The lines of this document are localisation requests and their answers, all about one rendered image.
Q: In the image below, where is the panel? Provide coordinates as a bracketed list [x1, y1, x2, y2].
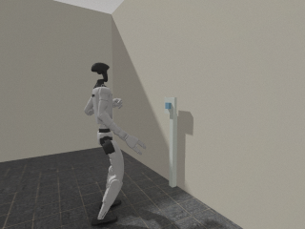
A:
[164, 97, 177, 188]

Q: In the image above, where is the robot right forearm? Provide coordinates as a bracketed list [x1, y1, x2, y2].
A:
[100, 112, 129, 140]

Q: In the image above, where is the button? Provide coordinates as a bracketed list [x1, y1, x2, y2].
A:
[165, 102, 172, 109]

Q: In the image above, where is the right robot thigh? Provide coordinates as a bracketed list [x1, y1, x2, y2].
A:
[102, 137, 124, 186]

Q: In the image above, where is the right robot foot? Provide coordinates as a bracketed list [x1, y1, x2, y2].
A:
[91, 215, 118, 226]

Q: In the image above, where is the robot right upper arm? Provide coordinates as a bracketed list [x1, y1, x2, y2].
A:
[97, 87, 111, 122]

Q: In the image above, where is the robot left upper arm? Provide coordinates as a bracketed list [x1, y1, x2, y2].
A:
[84, 97, 94, 115]

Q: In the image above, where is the left robot hand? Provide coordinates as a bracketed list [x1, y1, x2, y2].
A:
[112, 98, 123, 109]

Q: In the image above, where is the right robot hand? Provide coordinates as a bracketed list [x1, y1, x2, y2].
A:
[125, 135, 147, 155]

